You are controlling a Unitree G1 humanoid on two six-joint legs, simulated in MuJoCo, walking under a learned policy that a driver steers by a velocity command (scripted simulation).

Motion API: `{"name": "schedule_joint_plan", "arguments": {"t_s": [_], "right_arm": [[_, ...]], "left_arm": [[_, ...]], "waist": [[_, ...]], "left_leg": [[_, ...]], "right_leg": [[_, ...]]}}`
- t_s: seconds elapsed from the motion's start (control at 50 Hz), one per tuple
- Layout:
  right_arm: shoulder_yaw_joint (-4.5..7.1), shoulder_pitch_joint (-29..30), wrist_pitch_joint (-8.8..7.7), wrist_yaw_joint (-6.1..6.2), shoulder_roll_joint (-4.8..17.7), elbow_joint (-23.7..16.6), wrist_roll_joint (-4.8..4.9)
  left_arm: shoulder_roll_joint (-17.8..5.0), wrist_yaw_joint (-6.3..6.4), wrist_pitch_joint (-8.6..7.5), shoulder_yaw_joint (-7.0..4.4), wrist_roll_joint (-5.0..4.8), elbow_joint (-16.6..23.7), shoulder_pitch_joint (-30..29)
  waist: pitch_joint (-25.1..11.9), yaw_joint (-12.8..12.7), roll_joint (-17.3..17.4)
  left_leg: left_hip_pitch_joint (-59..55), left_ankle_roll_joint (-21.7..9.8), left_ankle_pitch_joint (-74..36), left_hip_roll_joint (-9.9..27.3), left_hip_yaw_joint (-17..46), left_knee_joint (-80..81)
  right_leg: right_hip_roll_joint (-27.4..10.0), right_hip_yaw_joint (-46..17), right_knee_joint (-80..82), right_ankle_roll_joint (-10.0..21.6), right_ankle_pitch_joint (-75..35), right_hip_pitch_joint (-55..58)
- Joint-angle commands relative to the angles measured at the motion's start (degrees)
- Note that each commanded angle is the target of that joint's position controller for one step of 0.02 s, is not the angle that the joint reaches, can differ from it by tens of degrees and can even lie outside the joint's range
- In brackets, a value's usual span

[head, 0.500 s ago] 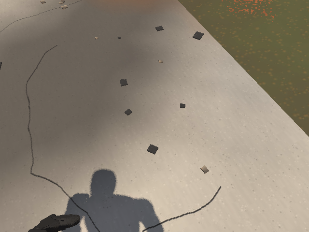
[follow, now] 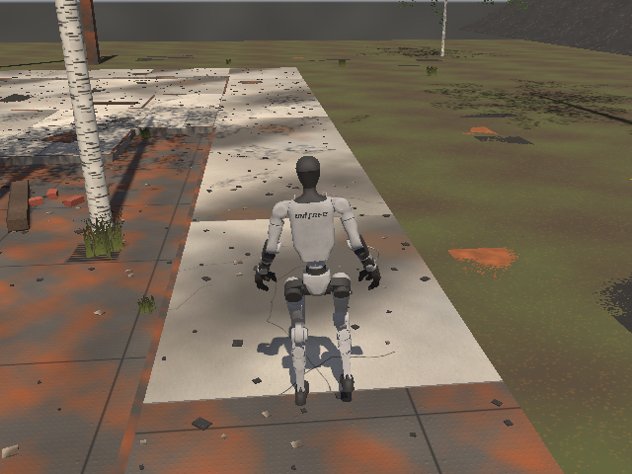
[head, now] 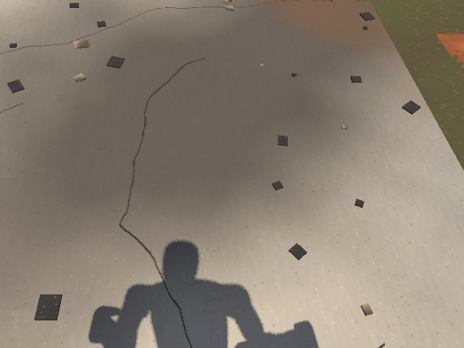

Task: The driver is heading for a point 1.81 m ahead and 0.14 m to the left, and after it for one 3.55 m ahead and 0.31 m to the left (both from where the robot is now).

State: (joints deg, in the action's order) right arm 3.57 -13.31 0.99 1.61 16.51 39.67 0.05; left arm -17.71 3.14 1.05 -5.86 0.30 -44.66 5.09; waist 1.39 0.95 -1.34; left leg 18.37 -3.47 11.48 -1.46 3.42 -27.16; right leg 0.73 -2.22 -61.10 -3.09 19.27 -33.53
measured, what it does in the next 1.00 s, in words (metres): steps on the spot: right foot, then left foot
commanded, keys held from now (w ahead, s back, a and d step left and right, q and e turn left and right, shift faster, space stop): q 0.18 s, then no key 0.82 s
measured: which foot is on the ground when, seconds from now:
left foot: down 0.00-0.28, up 0.30-0.58, down 0.60-1.00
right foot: up 0.00-0.26, down 0.28-1.00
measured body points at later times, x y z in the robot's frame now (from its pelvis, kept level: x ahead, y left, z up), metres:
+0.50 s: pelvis +0.01 -0.04 +0.00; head +0.05 -0.05 +0.45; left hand +0.08 +0.26 -0.10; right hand +0.22 -0.28 -0.11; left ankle -0.04 +0.10 -0.70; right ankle +0.04 -0.15 -0.74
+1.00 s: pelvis +0.00 +0.00 -0.01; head +0.01 +0.00 +0.44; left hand +0.03 +0.29 -0.14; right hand +0.18 -0.21 -0.12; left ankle -0.03 +0.10 -0.74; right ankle +0.04 -0.15 -0.74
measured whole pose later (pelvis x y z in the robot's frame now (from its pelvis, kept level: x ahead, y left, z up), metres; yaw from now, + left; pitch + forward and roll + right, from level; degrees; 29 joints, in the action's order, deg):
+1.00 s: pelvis +0.00 +0.00 -0.01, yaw +12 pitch -2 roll +0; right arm 1.4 -12.8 -0.1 0.7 12.8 41.6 -0.9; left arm -15.4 1.3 0.0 -2.2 0.3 -54.5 10.0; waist 2.1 -1.1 0.2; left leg 11.0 -0.8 17.8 -1.6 2.7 -30.3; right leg -2.2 -2.5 -28.5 -3.4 15.3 -11.7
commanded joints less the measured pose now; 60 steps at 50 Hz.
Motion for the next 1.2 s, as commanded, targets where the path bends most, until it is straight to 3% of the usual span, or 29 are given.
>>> {"name": "schedule_joint_plan", "arguments": {"t_s": [0.02,0.1,0.18,0.24,0.26,0.28,0.3,0.32,0.34,0.36,0.38,0.4,0.48,0.52,0.56,0.58,0.6,0.62,0.64,0.66,0.74,0.94,1.2], "right_arm": [[2.76,0.57,-0.47,1.02,9.9,-4.6,0.45],[3.38,1.22,0.35,0.84,11.07,-5.92,0.25],[3.55,2.79,0.95,0.18,11.1,-7.19,0.58],[2.99,5.11,1.48,0.32,9.87,-7.97,1.32],[2.63,4.16,1.55,0.5,8.68,-7.95,1.26],[1.75,1.94,1.4,0.41,5.87,-8.07,0.2],[1.9,0.67,0.8,0.2,6.05,-9.41,0.42],[3.12,1.15,0.22,0.22,10.56,-8.56,-0.48],[4.06,1.27,0.2,0.07,12.43,-7.47,0.18],[4.0,0.72,0.66,0.2,11.08,-6.26,0.25],[3.66,0.71,1.11,0.35,9.72,-5.95,0.05],[3.04,0.72,1.35,0.24,7.67,-5.72,0.15],[0.71,4.14,1.08,-0.32,2.7,-6.84,0.13],[0.9,4.67,0.98,-0.42,3.73,-6.74,0.69],[1.15,1.43,0.88,-0.43,4.11,-4.83,0.58],[1.21,1.34,0.84,-0.31,5.19,-4.71,0.01],[1.57,0.84,0.85,0.18,8.07,-5.34,-0.56],[1.99,2.14,1.03,0.34,10.54,-5.16,-0.99],[1.15,3.13,0.71,-0.43,6.42,-5.05,-1.18],[0.66,3.47,0.28,-0.96,4.55,-5.0,-1.45],[0.26,2.08,-1.19,-0.94,4.5,-3.81,-1.26],[-0.26,1.12,-1.84,-0.71,3.51,-2.06,-0.97],[-0.41,-0.83,-2.02,-0.48,2.98,3.15,-0.67]], "left_arm": [[-2.75,-0.13,-1.29,-0.28,-0.22,4.23,-2.91],[-3.13,-1.08,-1.84,-0.05,-0.62,4.25,-3.23],[-4.13,-2.05,-2.8,-0.21,-1.06,4.1,-1.77],[-4.24,-3.01,-3.5,-0.2,-0.89,2.84,2.71],[-5.38,-3.12,-3.53,-0.5,-0.36,2.57,3.71],[-8.71,-2.89,-3.28,-1.02,0.77,3.32,3.89],[-11.75,-2.76,-2.71,-1.43,1.95,2.94,2.82],[-8.61,-2.65,-2.98,-0.79,1.85,4.12,1.94],[-7.1,-2.4,-3.05,-0.29,1.21,4.66,0.44],[-6.28,-2.28,-2.97,0.03,0.46,4.73,-1.29],[-5.37,-2.24,-2.98,0.44,-0.35,4.7,-1.8],[-4.81,-2.14,-2.82,0.86,-0.47,4.29,-1.43],[-4.69,-2.11,-1.69,1.16,-0.02,3.21,-0.19],[-6.53,-2.29,-1.17,0.84,-0.14,2.49,2.09],[-6.2,-2.49,-1.1,1.32,-0.96,1.97,2.01],[-5.3,-2.62,-1.58,1.73,-1.06,1.21,4.0],[-4.06,-2.98,-2.42,2.35,0.09,1.16,5.02],[-2.31,-3.54,-3.34,2.81,1.06,0.82,7.52],[-2.48,-3.45,-3.42,3.04,1.21,0.44,4.92],[-3.96,-3.36,-3.22,2.71,0.92,0.28,2.17],[-3.55,-2.5,-2.0,2.7,0.38,-1.19,2.53],[-3.54,-1.73,-1.65,2.56,0.07,-6.71,4.06],[-3.65,-0.88,-1.28,2.54,-0.22,-12.81,5.46]], "waist": [[-7.57,0.04,8.56],[-6.51,0.66,10.09],[-7.13,0.52,10.85],[-8.55,-1.99,10.35],[-8.83,-1.92,8.69],[-9.64,-0.28,-0.86],[-6.2,2.16,-14.34],[-6.3,-0.05,-11.42],[-5.39,0.14,-7.5],[-4.52,0.98,-5.49],[-3.79,0.66,-5.52],[-3.74,0.57,-5.4],[-5.41,-1.41,-9.1],[-5.63,-2.77,-10.09],[-4.92,-0.73,-8.61],[-4.87,-0.97,-7.06],[-6.8,-1.91,-1.88],[-7.36,-5.09,7.51],[-7.5,-3.14,8.45],[-4.96,-1.84,6.41],[-1.21,-1.87,6.61],[-0.96,-1.88,2.77],[-0.65,-2.0,2.17]], "left_leg": [[-13.43,-8.39,-14.11,12.81,15.95,6.96],[-9.87,-9.48,-10.45,12.14,19.36,6.68],[-9.67,-9.66,-15.69,11.38,24.01,4.87],[-9.25,-6.82,-18.43,9.16,23.14,0.85],[-6.01,-4.35,-12.39,7.1,21.7,-1.0],[0.5,-1.15,1.43,1.94,15.84,-9.76],[10.96,2.18,22.27,-6.71,6.57,-17.69],[12.31,4.92,26.23,-3.76,6.9,-30.42],[12.88,5.73,23.05,-3.31,7.43,-36.37],[13.18,6.68,20.15,-3.07,7.43,-38.21],[14.07,7.51,17.77,-2.93,7.8,-38.83],[12.88,8.15,16.19,-2.89,7.32,-37.94],[3.69,9.01,14.66,0.73,-0.01,-18.5],[-0.31,8.8,12.74,0.64,-2.11,-10.21],[-7.35,7.08,0.63,0.01,-3.47,4.87],[-12.09,5.61,-5.32,1.17,-1.22,8.82],[-18.11,3.69,-17.36,6.61,4.53,6.57],[-17.06,0.09,-20.51,9.95,7.03,2.37],[-10.98,-1.57,-10.49,9.27,6.98,3.11],[-9.13,-0.66,-4.98,7.16,5.97,3.77],[-5.3,1.21,-3.76,5.67,4.96,4.05],[-5.36,1.11,-4.16,4.6,4.28,3.77],[-5.89,1.6,-5.63,3.15,2.22,3.76]], "right_leg": [[-0.47,-2.89,7.46,-1.08,-1.83,-3.95],[0.66,-3.02,16.14,-1.58,-0.13,2.42],[1.85,-3.27,23.02,-0.76,1.74,7.93],[1.19,-1.34,37.2,1.19,-7.74,16.9],[-1.87,-2.93,40.94,2.63,-14.25,22.55],[-12.03,-12.48,42.4,6.52,-21.46,28.37],[-20.69,-23.66,42.98,16.33,-32.56,28.2],[-24.38,-26.7,43.46,21.43,-31.52,25.74],[-21.22,-22.19,42.85,19.96,-29.52,25.13],[-17.53,-17.63,41.93,17.13,-27.3,24.91],[-16.03,-15.45,41.39,15.95,-27.66,25.47],[-14.66,-13.14,41.08,15.71,-29.88,25.24],[-11.13,-7.41,39.9,14.78,-31.31,26.1],[-12.12,-8.91,39.1,15.4,-31.6,26.55],[-11.33,-8.64,37.6,13.69,-29.32,24.68],[-10.59,-8.6,37.65,11.06,-25.86,22.28],[-8.69,-6.63,35.5,7.29,-20.07,18.4],[-3.85,-1.67,35.24,3.89,-10.09,17.1],[-3.45,-0.44,35.84,1.63,-7.56,21.95],[-2.87,-0.01,35.04,0.74,-8.68,21.9],[-3.06,-0.29,34.52,1.45,-11.1,21.85],[-3.37,-0.53,35.06,0.55,-12.51,23.12],[-3.33,-0.52,35.6,0.76,-13.37,23.7]]}}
